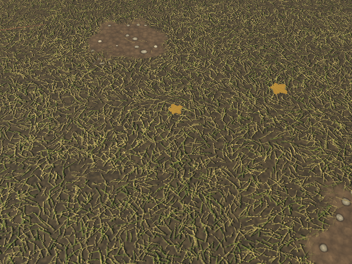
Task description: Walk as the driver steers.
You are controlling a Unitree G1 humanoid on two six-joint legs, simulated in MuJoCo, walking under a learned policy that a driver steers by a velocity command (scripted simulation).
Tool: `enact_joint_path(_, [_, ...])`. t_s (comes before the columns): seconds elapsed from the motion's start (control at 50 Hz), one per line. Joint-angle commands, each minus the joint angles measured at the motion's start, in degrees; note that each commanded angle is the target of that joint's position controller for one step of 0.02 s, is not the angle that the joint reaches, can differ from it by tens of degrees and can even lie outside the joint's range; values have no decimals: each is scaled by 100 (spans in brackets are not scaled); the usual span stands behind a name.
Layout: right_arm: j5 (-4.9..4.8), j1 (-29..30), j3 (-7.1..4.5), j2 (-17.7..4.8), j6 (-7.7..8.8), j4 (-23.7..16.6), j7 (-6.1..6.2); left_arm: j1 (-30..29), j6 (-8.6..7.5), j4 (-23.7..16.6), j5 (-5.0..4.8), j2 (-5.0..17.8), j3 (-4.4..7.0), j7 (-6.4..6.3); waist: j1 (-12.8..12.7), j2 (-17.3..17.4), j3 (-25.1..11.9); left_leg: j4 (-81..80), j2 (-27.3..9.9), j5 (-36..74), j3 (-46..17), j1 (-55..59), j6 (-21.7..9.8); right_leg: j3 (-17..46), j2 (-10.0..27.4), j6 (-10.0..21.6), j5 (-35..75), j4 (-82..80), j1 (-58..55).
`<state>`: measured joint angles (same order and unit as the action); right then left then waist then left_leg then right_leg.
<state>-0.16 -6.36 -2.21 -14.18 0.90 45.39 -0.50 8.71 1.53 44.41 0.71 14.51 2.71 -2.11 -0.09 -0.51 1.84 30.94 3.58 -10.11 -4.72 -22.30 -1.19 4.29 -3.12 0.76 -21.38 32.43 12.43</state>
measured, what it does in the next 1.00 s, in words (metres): steps on the spot, turning left: left foot, then right foot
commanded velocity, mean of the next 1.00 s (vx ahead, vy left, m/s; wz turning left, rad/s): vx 0.03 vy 0.00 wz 0.33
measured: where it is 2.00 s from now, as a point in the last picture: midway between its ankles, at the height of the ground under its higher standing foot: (162, 248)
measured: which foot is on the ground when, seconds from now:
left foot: down 0.00-0.12, up 0.14-0.42, down 0.44-1.00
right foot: down 0.00-0.44, up 0.46-0.82, down 0.84-1.00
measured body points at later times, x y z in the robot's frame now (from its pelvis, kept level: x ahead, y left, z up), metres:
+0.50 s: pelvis +0.00 +0.04 -0.01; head +0.05 +0.06 +0.44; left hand +0.04 +0.36 -0.12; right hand +0.25 -0.17 -0.09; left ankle +0.01 +0.15 -0.73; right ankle -0.05 -0.11 -0.68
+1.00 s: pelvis +0.03 +0.04 +0.01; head +0.03 +0.03 +0.46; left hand +0.01 +0.32 -0.10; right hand +0.26 -0.14 -0.10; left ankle -0.01 +0.14 -0.71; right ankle +0.07 -0.08 -0.73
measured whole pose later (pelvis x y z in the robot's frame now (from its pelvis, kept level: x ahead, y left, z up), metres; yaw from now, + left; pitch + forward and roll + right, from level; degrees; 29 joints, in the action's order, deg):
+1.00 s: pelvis +0.03 +0.04 +0.01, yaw +21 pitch +0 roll +1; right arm 0.0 -10.1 -2.2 -14.0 1.3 41.0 0.2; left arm 17.1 -0.3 43.4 -0.1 13.9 2.1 -1.0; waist -0.9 0.8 -0.6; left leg 37.5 3.7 -23.4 -0.8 -17.6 -1.0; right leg 5.3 0.4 0.3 -17.3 31.5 14.9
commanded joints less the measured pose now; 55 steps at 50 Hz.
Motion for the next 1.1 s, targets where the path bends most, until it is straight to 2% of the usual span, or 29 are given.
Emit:
enact_joint_path(0.02, [-60, 229, -307, -1084, 2, -510, 107, 511, -59, -160, -27, 650, 259, -61, -176, 893, -998, -667, -1247, 1849, -1943, 1047, -948, -120, -2, 22, 416, 19, 36])
enact_joint_path(0.06, [-92, 263, -323, -1042, -70, -608, 156, 568, -74, -120, -32, 625, 283, -60, -174, 625, -1082, -478, -1047, 1812, -1772, 823, -840, -98, 103, 91, 711, -158, -218])
enact_joint_path(0.1, [-159, 441, -328, -964, -126, -760, 158, 526, -50, -122, -13, 787, 357, -74, -138, -57, -803, -23, -494, 1012, -1117, -40, -498, 267, 587, 341, 1644, -593, -579])
enact_joint_path(0.14, [-111, 382, -303, -829, -134, -837, 88, 397, -65, -221, 79, 1060, 434, -129, -88, -1086, -506, 1259, 94, -1159, -71, -1277, -14, 1394, 2104, 1164, 3524, -1090, -1061])
enact_joint_path(0.16, [-46, 383, -370, -966, -128, -834, 47, 269, -103, -360, 100, 973, 405, -165, -124, -894, -487, 2362, -142, -2225, -22, -1588, 135, 1675, 2661, 1548, 4292, -1119, -1075])
enact_joint_path(0.18, [-65, 333, -444, -1068, -159, -800, 33, 176, -139, -458, 84, 911, 373, -190, -87, -422, -419, 3108, -250, -2334, -118, -1739, 256, 1559, 2714, 1638, 4601, -1077, -1061])
enact_joint_path(0.22, [-117, 175, -391, -827, -267, -734, 38, -97, -186, -504, -56, 943, 378, -183, 33, -232, -188, 3140, -456, -1779, -72, -1980, 443, 808, 2247, 1268, 4496, -991, -1191])
enact_joint_path(0.3, [-163, 577, -245, -550, -290, -1034, -100, 201, -57, -409, -70, 1109, 434, -167, -286, -663, -257, 2041, -489, -1041, 564, -1369, 568, -172, 1765, 1036, 4546, -925, -1249])
enact_joint_path(0.38, [-157, 400, -332, -755, -317, -1160, -207, 237, -43, -404, -163, 1311, 486, -91, -244, -866, -445, 883, -319, -818, 1030, -307, 329, -503, 1890, 890, 4395, -596, -1003])
enact_joint_path(0.42, [-111, -218, -452, -897, -339, -1011, -156, 146, -138, -381, -252, 1222, 458, -43, 99, -734, -618, -202, -62, 13, 1150, 754, 28, -856, 1703, 565, 4391, 250, -622])
enact_joint_path(0.44, [-94, -686, -587, -1235, -334, -954, -58, 384, -228, -317, -190, 1087, 426, 11, 282, -166, -902, -622, -312, 1574, 486, 1900, -284, -1165, 1388, 116, 3520, 1273, 145])
enact_joint_path(0.46, [-14, -950, -732, -2025, -315, -1058, 75, 283, -288, -616, 167, 603, 256, 58, 181, 1600, -1161, -431, -2026, 4692, -1917, 3203, -1217, -1291, 595, -440, -1040, 3192, 2122])
enact_joint_path(0.48, [147, -1061, -634, -1863, -197, -1119, -4, 49, -315, -717, 72, 761, 269, 74, 464, 1256, -2018, -764, -2776, 4251, -3014, 2993, -2311, -79, 198, -519, -2107, 4201, 2405])
enact_joint_path(0.5, [121, -718, -569, -1644, -95, -1160, -50, -156, -272, -726, -117, 962, 324, 72, 413, 701, -1543, -948, -2522, 3225, -2531, 2561, -2152, 118, 407, -478, -1786, 4371, 2564])
enact_joint_path(0.52, [14, -404, -520, -1412, -47, -1132, -21, -232, -233, -721, -131, 970, 332, 32, 247, 536, -1008, -1031, -2095, 2302, -2021, 2083, -1746, 90, 524, -409, -1298, 4082, 2624])
enact_joint_path(0.56, [-78, 33, -451, -1224, -92, -1180, 71, -161, -152, -647, 1, 1037, 388, -90, 1, 414, -639, -1217, -1600, 1234, -1579, 1237, -1285, 89, 616, -410, -561, 3363, 2225])
enact_joint_path(0.6, [-6, 74, -453, -1235, -140, -1231, 132, 15, -146, -621, 1, 887, 362, -69, -95, 627, -691, -1318, -1363, 1051, -1433, 903, -1239, -10, 430, -456, -203, 2988, 1828])
enact_joint_path(0.7, [-1, 16, -445, -1172, -192, -1241, 222, 60, -165, -581, -38, 669, 243, -9, 19, 840, -830, -1319, -1242, -13, -1400, 788, -1181, -47, 397, -539, 149, 1668, 1347])
enact_joint_path(0.76, [98, -72, -313, -932, -198, -1131, 163, 13, -183, -610, -63, 648, 201, 70, 157, 960, -790, -1268, -1302, -428, -1419, 548, -1156, -164, 514, -468, 133, 1142, 800])
enact_joint_path(0.82, [140, -106, -104, -565, -163, -925, 94, 237, -244, -495, -33, 422, 116, 191, -30, 782, -621, -1081, -1113, -1116, -1148, 164, -803, -368, 442, -244, 913, -399, -265])
enact_joint_path(0.84, [177, -367, -75, -524, -118, -804, 78, 161, -255, -552, 42, 536, 110, 199, 35, 581, -500, -953, -922, -1304, -1017, 61, -513, -107, 592, -125, 1316, -716, -448])
enact_joint_path(0.86, [260, -577, -88, -598, -79, -780, 82, 165, -253, -658, 80, 897, 147, 164, 250, -6, -497, -422, -528, -1879, -638, -45, -218, 555, 1132, 113, 1632, -831, -435])
enact_joint_path(0.88, [225, -603, -120, -597, -50, -850, 99, 83, -243, -533, 48, 1101, 200, 157, 509, -847, -388, -248, -128, -1576, 40, 357, 25, 934, 1229, 534, -142, -1117, 437])
enact_joint_path(0.92, [76, 21, -225, -853, 30, -953, 152, 315, -237, -542, 4, 1135, 232, 140, 77, -1220, 162, 730, 97, -1467, 579, 330, 166, 1859, 1462, 838, -2484, -2072, 1037])
enact_joint_path(0.96, [-7, 37, -245, -760, 146, -976, 122, 466, -274, -516, -86, 1207, 260, 80, 39, -1390, 419, 991, 0, -1435, 475, 65, 69, 2366, 1670, 997, -2386, -2233, 924])
enact_joint_path(1.02, [-88, -114, -222, -448, 383, -911, -10, 446, -248, -572, -220, 1100, 266, 19, 188, -1118, 239, -61, -67, -1479, 414, 515, -141, 2083, 1321, 891, -1686, -1905, 637])
enact_joint_path(1.06, [-80, -570, -315, -547, 447, -698, -22, 261, -213, -728, -239, 910, 238, 0, 409, -860, -112, -818, -260, -493, 330, 1842, -183, 1736, 901, 649, -1098, -1391, 1087])
enact_joint_path(1.08, [-58, -1242, -398, -770, 439, -546, 18, -23, -242, -907, -209, 625, 164, 17, 678, -371, -354, -1046, -858, -801, -233, 2711, -305, 1351, 582, 417, -889, -438, 1777])
enact_joint_path(1.1, [49, -1725, -494, -1190, 423, -429, 32, -46, -298, -1136, -288, 263, 80, 24, 722, 999, -437, -1725, -1880, -2214, -1991, 3417, -757, 418, -43, 134, -732, 1193, 3018])
Keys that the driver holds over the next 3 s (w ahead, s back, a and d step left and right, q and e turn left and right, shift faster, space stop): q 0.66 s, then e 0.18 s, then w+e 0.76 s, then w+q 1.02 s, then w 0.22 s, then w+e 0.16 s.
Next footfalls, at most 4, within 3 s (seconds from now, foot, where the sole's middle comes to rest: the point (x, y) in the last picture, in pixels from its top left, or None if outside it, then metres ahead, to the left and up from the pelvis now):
0.44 left None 0.05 0.16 -0.77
0.84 right None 0.11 -0.06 -0.77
1.50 right None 0.40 -0.04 -0.77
2.08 left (138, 200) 0.72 0.18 -0.77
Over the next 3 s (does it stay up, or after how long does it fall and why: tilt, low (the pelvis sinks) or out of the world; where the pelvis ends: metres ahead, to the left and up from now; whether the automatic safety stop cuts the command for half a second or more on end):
stays up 1.06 0.20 0.00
